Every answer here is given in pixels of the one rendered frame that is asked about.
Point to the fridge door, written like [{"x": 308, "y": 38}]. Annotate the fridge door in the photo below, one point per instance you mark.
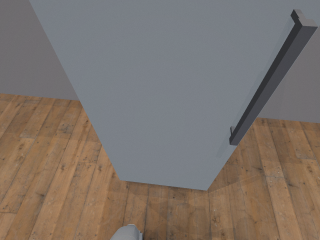
[{"x": 163, "y": 81}]

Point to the handle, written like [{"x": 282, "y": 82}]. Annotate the handle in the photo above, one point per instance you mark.
[{"x": 297, "y": 39}]

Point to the left robot thigh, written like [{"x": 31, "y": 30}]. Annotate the left robot thigh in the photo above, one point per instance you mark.
[{"x": 127, "y": 233}]

